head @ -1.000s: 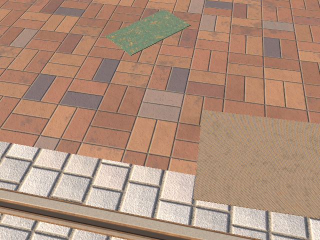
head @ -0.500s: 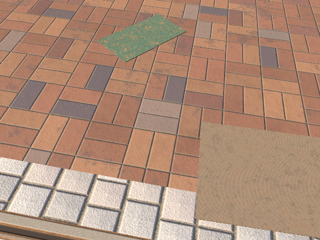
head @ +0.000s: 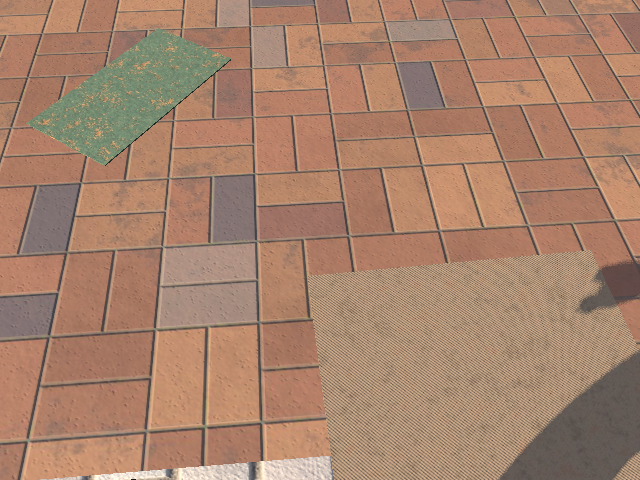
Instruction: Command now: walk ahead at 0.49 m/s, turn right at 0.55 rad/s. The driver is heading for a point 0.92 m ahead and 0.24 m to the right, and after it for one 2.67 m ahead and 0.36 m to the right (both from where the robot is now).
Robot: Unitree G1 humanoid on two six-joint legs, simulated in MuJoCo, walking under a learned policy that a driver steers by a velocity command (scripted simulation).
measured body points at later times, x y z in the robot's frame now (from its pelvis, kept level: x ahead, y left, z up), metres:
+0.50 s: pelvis +0.29 +0.04 +0.02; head +0.32 +0.03 +0.46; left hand +0.42 +0.29 -0.11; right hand +0.42 -0.26 -0.06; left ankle +0.41 +0.12 -0.71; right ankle +0.12 -0.05 -0.65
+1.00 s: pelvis +0.51 -0.10 +0.00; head +0.54 -0.13 +0.45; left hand +0.84 -0.04 -0.06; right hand +0.36 -0.36 -0.12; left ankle +0.42 +0.12 -0.67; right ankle +0.55 -0.23 -0.71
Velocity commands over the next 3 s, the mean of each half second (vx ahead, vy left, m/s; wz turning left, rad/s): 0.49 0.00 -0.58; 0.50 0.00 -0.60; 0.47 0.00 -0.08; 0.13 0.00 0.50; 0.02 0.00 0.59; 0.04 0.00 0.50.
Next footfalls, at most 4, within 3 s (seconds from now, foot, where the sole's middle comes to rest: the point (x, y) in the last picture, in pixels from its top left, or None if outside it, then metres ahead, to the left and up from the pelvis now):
0.44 left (272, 474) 0.45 0.11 -0.75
0.96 right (448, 406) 0.58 -0.25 -0.75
1.50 left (435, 258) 0.96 -0.27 -0.75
1.98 right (526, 282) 0.89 -0.48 -0.75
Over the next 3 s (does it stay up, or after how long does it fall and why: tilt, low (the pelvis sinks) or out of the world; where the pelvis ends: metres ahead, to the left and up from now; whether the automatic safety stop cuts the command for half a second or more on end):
stays up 0.87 -0.33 0.03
